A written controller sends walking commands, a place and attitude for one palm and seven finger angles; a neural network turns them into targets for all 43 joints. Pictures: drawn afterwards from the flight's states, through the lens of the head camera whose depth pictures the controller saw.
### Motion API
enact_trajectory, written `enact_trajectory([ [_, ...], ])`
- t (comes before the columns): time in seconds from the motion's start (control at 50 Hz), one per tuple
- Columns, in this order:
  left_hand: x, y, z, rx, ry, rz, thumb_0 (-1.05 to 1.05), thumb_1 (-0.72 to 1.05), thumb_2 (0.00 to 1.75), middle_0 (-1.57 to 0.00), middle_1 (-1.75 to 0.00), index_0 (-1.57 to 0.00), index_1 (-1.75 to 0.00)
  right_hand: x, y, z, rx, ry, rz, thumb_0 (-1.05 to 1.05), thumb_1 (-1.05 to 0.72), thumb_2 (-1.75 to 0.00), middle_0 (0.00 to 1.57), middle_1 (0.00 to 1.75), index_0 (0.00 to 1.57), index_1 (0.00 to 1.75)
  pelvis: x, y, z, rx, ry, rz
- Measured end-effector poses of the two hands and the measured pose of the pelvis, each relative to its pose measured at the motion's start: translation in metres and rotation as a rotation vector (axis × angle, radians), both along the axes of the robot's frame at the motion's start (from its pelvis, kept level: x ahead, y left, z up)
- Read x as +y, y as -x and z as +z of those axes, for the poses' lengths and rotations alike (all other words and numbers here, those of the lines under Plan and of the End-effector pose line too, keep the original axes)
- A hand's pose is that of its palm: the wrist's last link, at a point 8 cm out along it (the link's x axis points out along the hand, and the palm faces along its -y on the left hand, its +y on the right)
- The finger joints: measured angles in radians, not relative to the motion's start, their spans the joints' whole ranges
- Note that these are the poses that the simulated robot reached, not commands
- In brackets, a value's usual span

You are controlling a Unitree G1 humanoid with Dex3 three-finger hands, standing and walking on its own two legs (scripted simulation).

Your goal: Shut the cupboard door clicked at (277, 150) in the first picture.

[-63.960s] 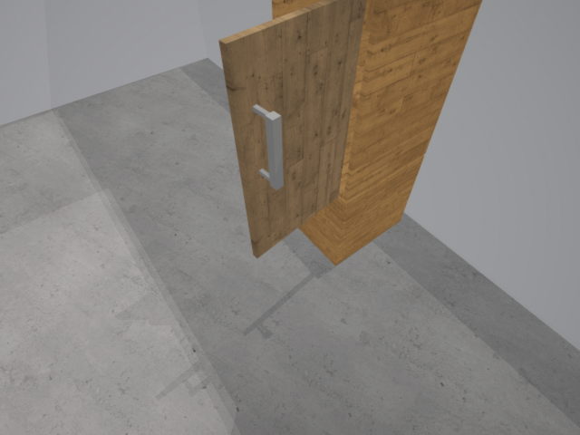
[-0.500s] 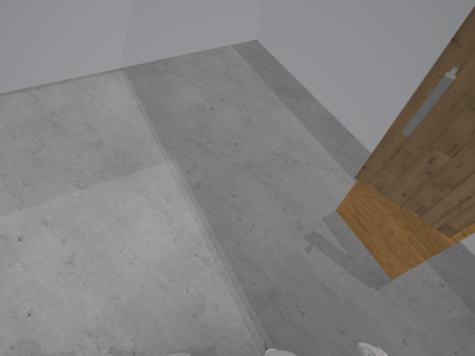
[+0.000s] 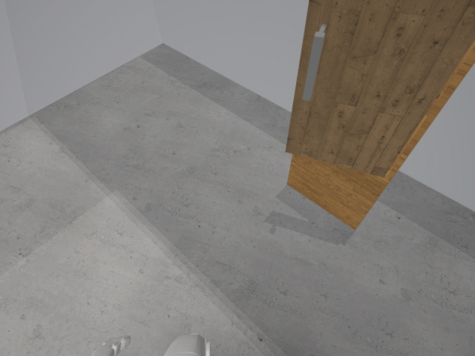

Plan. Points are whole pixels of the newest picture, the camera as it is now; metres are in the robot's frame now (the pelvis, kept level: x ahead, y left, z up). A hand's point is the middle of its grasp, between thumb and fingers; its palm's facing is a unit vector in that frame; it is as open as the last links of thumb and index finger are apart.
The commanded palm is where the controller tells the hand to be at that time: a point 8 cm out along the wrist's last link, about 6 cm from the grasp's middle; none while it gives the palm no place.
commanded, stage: turn to face it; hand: left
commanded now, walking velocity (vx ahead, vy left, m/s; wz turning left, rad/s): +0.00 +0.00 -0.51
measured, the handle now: (314, 64) +0.75 -0.16 +0.04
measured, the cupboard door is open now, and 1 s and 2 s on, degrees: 21 21 21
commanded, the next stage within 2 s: take the last steps up to it in 0.46 s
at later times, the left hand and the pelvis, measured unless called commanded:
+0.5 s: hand (145, 334) +0.17 +0.20 -0.16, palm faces -0.23 -0.95 -0.22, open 7.4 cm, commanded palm none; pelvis +0.03 +0.02 +0.00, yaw -14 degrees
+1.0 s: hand (173, 325) +0.19 +0.15 -0.18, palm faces -0.36 -0.92 -0.14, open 7.4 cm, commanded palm none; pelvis +0.09 -0.01 +0.00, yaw -22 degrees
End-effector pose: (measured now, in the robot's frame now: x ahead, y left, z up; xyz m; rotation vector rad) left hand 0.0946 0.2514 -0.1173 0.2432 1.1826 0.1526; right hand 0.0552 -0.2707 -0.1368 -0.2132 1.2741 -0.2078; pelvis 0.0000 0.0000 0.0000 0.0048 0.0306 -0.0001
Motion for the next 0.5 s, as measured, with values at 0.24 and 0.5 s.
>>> enact_trajectory([
  [0.24, 0.022, -0.023, -0.032, 0.069, 0.063, -0.064, 0.00, 0.90, 0.89, -0.20, -0.30, -0.20, -0.30, 0.036, -0.029, 0.019, -0.140, 0.045, -0.048, 0.01, -0.91, -0.90, 0.20, 0.30, 0.20, 0.30, 0.030, -0.021, -0.008, 0.004, 0.019, -0.135],
  [0.5, -0.004, -0.081, -0.010, 0.035, 0.048, -0.219, 0.00, 0.91, 0.89, -0.20, -0.29, -0.20, -0.30, 0.043, 0.052, 0.011, 0.005, -0.008, -0.226, 0.00, -0.90, -0.90, 0.20, 0.30, 0.21, 0.30, 0.022, -0.028, 0.004, -0.015, 0.036, -0.244],
])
